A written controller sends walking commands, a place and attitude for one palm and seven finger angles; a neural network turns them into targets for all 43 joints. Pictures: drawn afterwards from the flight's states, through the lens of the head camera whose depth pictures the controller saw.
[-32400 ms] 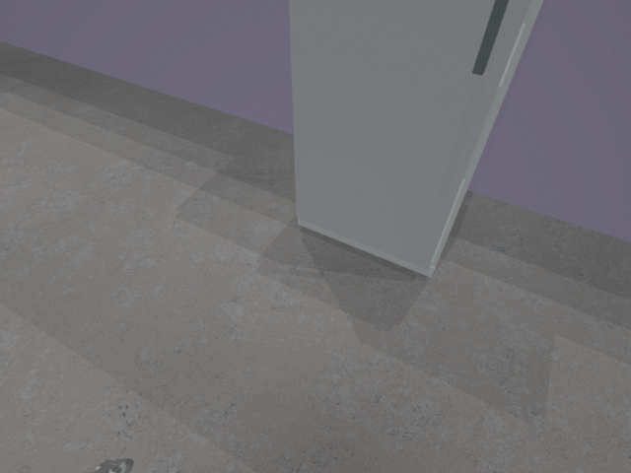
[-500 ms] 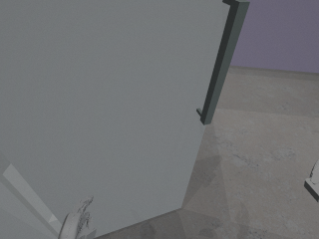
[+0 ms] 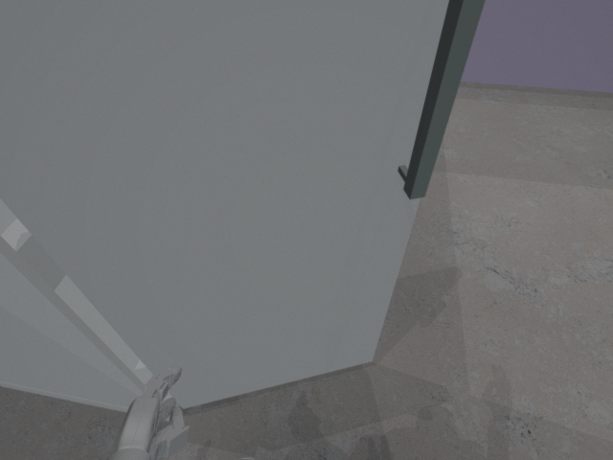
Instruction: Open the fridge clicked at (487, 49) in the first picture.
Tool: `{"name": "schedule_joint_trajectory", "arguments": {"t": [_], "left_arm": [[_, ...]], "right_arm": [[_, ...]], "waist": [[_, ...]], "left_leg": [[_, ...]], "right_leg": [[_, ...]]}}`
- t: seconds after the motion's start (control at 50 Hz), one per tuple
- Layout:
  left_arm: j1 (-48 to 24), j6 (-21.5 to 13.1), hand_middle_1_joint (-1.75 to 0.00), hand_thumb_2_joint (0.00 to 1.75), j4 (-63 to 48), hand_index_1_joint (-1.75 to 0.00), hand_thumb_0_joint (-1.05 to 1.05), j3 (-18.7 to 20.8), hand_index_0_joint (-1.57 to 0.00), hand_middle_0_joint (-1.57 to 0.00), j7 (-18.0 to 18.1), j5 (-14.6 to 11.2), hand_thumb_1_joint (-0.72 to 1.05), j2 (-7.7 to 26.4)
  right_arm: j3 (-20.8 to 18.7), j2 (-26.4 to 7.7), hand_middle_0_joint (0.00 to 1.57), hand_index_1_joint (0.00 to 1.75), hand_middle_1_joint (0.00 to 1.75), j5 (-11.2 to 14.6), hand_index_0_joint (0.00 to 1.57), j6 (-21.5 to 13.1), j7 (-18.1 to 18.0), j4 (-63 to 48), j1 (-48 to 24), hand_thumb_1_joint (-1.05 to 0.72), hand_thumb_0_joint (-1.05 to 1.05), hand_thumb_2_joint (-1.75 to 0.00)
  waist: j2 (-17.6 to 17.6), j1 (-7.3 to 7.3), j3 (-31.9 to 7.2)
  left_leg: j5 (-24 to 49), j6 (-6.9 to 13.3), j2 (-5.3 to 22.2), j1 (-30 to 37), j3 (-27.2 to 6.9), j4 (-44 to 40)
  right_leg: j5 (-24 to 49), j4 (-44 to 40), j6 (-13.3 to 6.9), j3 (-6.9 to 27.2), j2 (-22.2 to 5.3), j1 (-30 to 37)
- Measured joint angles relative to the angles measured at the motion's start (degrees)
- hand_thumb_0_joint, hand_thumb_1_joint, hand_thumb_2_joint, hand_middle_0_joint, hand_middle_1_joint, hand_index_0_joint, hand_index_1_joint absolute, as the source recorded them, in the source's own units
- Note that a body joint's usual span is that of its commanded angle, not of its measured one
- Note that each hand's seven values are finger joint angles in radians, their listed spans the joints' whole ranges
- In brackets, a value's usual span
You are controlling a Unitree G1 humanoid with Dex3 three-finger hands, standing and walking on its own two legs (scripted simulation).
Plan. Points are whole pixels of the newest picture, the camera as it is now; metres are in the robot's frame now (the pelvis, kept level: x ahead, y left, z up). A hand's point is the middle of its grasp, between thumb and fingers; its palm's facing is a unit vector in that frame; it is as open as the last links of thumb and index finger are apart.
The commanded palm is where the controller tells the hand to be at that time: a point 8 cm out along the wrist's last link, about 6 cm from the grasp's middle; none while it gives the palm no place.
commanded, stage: step back with the hand held close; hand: right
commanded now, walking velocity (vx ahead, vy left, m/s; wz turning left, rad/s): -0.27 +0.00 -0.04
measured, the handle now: (433, 83) +0.48 -0.13 +0.26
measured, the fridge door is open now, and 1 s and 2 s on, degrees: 66 66 66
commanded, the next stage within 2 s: stop stepping back and stand still in 1.20 s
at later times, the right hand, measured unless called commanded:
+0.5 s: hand out of the picture +0.15 -0.28 +0.17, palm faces +0.51 +0.74 -0.44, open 7.4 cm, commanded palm +0.08 -0.31 +0.19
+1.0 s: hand out of the picture +0.09 -0.27 +0.20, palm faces +0.54 +0.72 -0.44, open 7.4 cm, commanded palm +0.02 -0.30 +0.19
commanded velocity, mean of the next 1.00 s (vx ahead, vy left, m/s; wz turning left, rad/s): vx -0.37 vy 0.00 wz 0.03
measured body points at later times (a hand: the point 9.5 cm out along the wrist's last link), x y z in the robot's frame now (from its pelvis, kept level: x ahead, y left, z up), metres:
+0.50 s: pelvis -0.05 +0.00 -0.01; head -0.02 -0.03 +0.44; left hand +0.14 +0.23 -0.08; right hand +0.12 -0.31 +0.20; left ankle +0.07 +0.15 -0.72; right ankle +0.00 -0.10 -0.72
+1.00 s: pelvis -0.10 +0.01 -0.01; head -0.08 -0.02 +0.44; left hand +0.07 +0.24 -0.08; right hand +0.05 -0.31 +0.22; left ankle -0.11 +0.14 -0.70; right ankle +0.00 -0.10 -0.72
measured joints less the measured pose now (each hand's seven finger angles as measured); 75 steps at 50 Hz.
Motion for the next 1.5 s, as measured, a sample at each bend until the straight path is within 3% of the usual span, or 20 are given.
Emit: {"name": "schedule_joint_trajectory", "arguments": {"t": [0.18,0.32,0.4,0.5,0.64,0.72,0.78,0.84,0.9,0.96,1.04,1.08,1.12,1.16,1.2,1.24,1.32,1.38,1.44,1.5], "left_arm": [[-0.32,-0.94,-0.3,0.89,1.39,-0.3,0.01,-0.36,-0.21,-0.21,-0.45,0.42,0.9,0.02],[1.69,-2.16,-0.3,0.89,0.43,-0.3,0.01,0.03,-0.21,-0.21,-0.37,-0.04,0.9,-0.2],[1.42,-2.55,-0.3,0.89,0.64,-0.3,0.01,0.34,-0.21,-0.21,-0.81,0.12,0.9,-0.3],[-0.97,-2.38,-0.3,0.89,1.06,-0.3,0.01,0.71,-0.21,-0.21,-1.06,0.42,0.9,0.2],[-2.19,-2.99,-0.3,0.89,-0.88,-0.3,0.01,0.94,-0.21,-0.21,-0.91,0.3,0.9,-0.4],[-1.74,-3.08,-0.3,0.89,-0.69,-0.3,0.01,1.05,-0.21,-0.21,-1.21,0.34,0.9,-0.63],[-1.88,-2.35,-0.3,0.89,0.85,-0.3,0.01,1.37,-0.21,-0.21,-1.78,0.71,0.9,-0.47],[-2.05,-1.38,-0.3,0.89,2.14,-0.3,0.01,1.38,-0.21,-0.21,-2.29,0.86,0.9,-0.22],[-0.79,-1.94,-0.3,0.89,1.71,-0.3,0.01,1.65,-0.21,-0.21,-1.73,0.83,0.9,-0.07],[0.5,-3.6,-0.3,0.89,3.86,-0.3,0.01,2.64,-0.21,-0.21,-1.6,0.64,0.9,-1.36],[1.6,-5.46,-0.3,0.89,5.0,-0.3,0.01,2.15,-0.21,-0.21,-2.37,0.62,0.9,-2.19],[-0.43,-5.55,-0.3,0.89,6.38,-0.3,0.01,1.72,-0.21,-0.21,-2.16,0.83,0.9,-1.63],[-1.98,-4.68,-0.3,0.89,7.57,-0.3,0.01,1.43,-0.21,-0.21,-1.91,0.69,0.9,-1.66],[-3.04,-3.59,-0.3,0.89,7.12,-0.3,0.01,0.77,-0.21,-0.21,-1.64,0.76,0.9,-2.09],[-3.7,-2.95,-0.3,0.89,4.98,-0.3,0.02,0.01,-0.21,-0.21,-1.38,0.77,0.9,-2.0],[-4.84,-3.05,-0.3,0.89,2.95,-0.3,0.01,0.26,-0.21,-0.21,-1.12,0.48,0.9,-1.82],[-6.18,-4.08,-0.3,0.89,0.91,-0.3,0.01,0.85,-0.21,-0.21,-1.7,0.99,0.9,-2.73],[-4.43,-4.84,-0.3,0.89,0.07,-0.3,0.01,0.86,-0.21,-0.21,-2.34,0.66,0.9,-2.35],[-1.43,-3.73,-0.3,0.89,-0.58,-0.3,0.01,0.68,-0.21,-0.21,-1.88,0.38,0.9,-1.79],[-0.46,-2.04,-0.3,0.89,1.25,-0.3,0.01,0.66,-0.21,-0.21,-1.18,0.44,0.9,-0.54]], "right_arm": [[0.3,1.85,0.21,0.3,0.3,-0.06,0.21,-1.83,-0.24,-1.51,-1.71,-0.89,0.01,-0.9],[-1.0,-0.77,0.21,0.3,0.3,-1.0,0.21,-3.43,0.06,-1.26,-1.32,-0.89,0.01,-0.9],[-3.55,-1.57,0.21,0.3,0.3,-0.77,0.21,-4.37,0.4,-1.58,-0.45,-0.89,0.01,-0.9],[-2.76,0.2,0.21,0.3,0.3,-0.6,0.21,-4.71,0.94,-2.38,-2.31,-0.89,0.01,-0.9],[-3.77,-1.2,0.21,0.3,0.3,-1.09,0.21,-5.82,1.6,-3.59,-2.75,-0.89,0.01,-0.9],[-5.17,-1.57,0.21,0.3,0.3,-0.91,0.21,-6.37,1.91,-3.8,-3.93,-0.88,0.01,-0.9],[-4.69,-0.47,0.21,0.3,0.3,-0.48,0.21,-6.42,1.92,-4.54,-4.89,-0.88,0.01,-0.9],[-3.79,-0.14,0.21,0.3,0.3,0.0,0.21,-6.64,1.38,-5.73,-4.33,-0.88,0.01,-0.9],[-4.0,-0.67,0.21,0.3,0.3,-0.27,0.21,-7.18,1.19,-6.0,-2.85,-0.88,0.01,-0.9],[-4.59,-1.38,0.21,0.3,0.3,0.25,0.21,-7.73,0.99,-4.21,-2.05,-0.88,0.01,-0.9],[-4.98,-1.06,0.21,0.3,0.3,1.29,0.21,-7.73,0.36,-2.87,0.31,-0.89,0.01,-0.9],[-2.94,0.54,0.21,0.3,0.3,0.63,0.21,-8.07,0.38,-1.78,-1.43,-0.89,0.01,-0.9],[-0.34,1.05,0.2,0.3,0.3,-0.22,0.21,-6.98,0.61,-1.03,-3.4,-0.89,0.01,-0.9],[0.73,0.37,0.21,0.3,0.3,-0.52,0.21,-5.69,0.79,-1.35,-3.57,-0.89,0.01,-0.9],[0.75,-0.57,0.21,0.3,0.3,-0.34,0.21,-4.88,0.9,-2.45,-2.28,-0.89,0.01,-0.9],[0.41,-2.01,0.21,0.3,0.3,-0.06,0.21,-4.75,1.25,-3.36,-1.47,-0.89,0.01,-0.9],[-0.91,-4.47,0.21,0.3,0.3,1.51,0.21,-4.03,2.26,-3.52,0.86,-0.88,0.01,-0.9],[-1.0,-4.1,0.21,0.3,0.3,2.15,0.21,-3.0,1.84,-4.73,4.1,-0.88,0.01,-0.9],[-1.02,-4.14,0.21,0.3,0.3,2.22,0.21,-1.16,1.4,-4.99,6.45,-0.89,0.01,-0.9],[-0.7,-3.42,0.21,0.3,0.3,2.1,0.21,0.55,1.05,-4.12,5.52,-0.89,0.01,-0.9]], "waist": [[0.07,-0.7,0.12],[0.16,1.74,0.24],[0.46,0.77,0.49],[0.86,-0.33,1.65],[1.32,0.4,2.44],[1.35,0.35,2.11],[1.94,0.52,2.0],[2.67,1.2,2.27],[0.36,2.47,2.34],[-1.95,2.29,0.98],[-1.7,-0.51,-2.58],[-2.47,-1.75,-1.53],[-1.34,-2.1,-1.27],[0.86,-1.6,-1.64],[1.9,-0.37,-2.11],[1.83,1.2,-1.73],[1.64,1.95,0.08],[-0.43,1.56,-0.5],[-0.78,1.32,-2.37],[-0.03,-0.55,-2.94]], "left_leg": [[1.37,0.42,-0.5,-2.6,0.59,0.67],[-0.66,0.52,-3.21,-2.13,-2.65,3.05],[-1.97,-0.35,-3.68,-2.68,-3.96,4.17],[-1.03,-0.55,-3.59,-4.49,-4.59,4.61],[-1.11,0.09,-4.42,-6.92,-6.26,8.52],[-3.01,-0.86,-5.0,-8.25,-6.86,11.2],[-2.14,-0.6,-4.38,-8.83,-6.86,10.44],[0.0,-0.35,-3.63,-8.66,-6.96,7.65],[-5.01,0.51,-6.75,-9.3,-6.91,14.21],[-12.91,1.0,-10.44,-5.53,-5.07,23.39],[-12.81,2.68,-8.89,7.28,-2.13,3.64],[-13.32,3.16,-9.72,7.11,-2.93,1.4],[-10.35,3.0,-8.89,6.46,-3.82,0.41],[-8.36,2.59,-7.53,5.83,-5.17,-0.88],[-7.29,2.05,-6.97,4.72,-6.13,-1.14],[-6.68,1.7,-6.89,2.48,-5.99,1.04],[-16.11,2.1,-8.71,-0.58,-4.63,10.98],[-18.08,2.29,-9.54,1.99,-0.77,9.55],[-17.77,3.5,-8.37,9.29,2.03,-1.67],[-8.49,5.47,-7.18,9.53,1.33,-6.57]], "right_leg": [[-0.19,3.9,-0.27,0.95,-0.47,-4.32],[0.99,4.62,-0.62,3.53,0.49,-5.98],[0.29,6.55,-0.34,3.5,0.45,-7.2],[1.2,6.95,-0.49,2.94,0.6,-8.86],[0.99,10.08,-0.76,2.89,0.62,-11.18],[-1.46,13.44,-0.8,3.21,0.39,-12.96],[-5.18,13.8,-0.62,3.44,1.16,-13.96],[-2.92,11.02,-0.54,3.28,1.79,-14.0],[5.1,8.85,-1.82,3.61,-0.62,-14.32],[6.9,6.99,-0.29,5.36,-2.58,-14.11],[8.61,3.72,0.97,3.39,-4.03,-15.25],[6.1,4.61,2.05,3.76,-4.3,-15.92],[1.15,8.04,2.53,4.69,-2.08,-15.87],[0.17,8.16,2.77,4.1,-0.34,-13.99],[7.06,1.04,2.66,3.39,0.07,-9.61],[9.65,-4.84,0.74,3.21,0.21,-7.18],[11.58,-7.69,-0.62,2.44,-0.65,-6.69],[14.4,-10.37,-0.37,2.74,-2.54,-6.26],[12.79,-10.4,0.0,2.98,-2.18,-7.46],[3.27,1.16,1.81,3.62,-0.76,-12.22]]}}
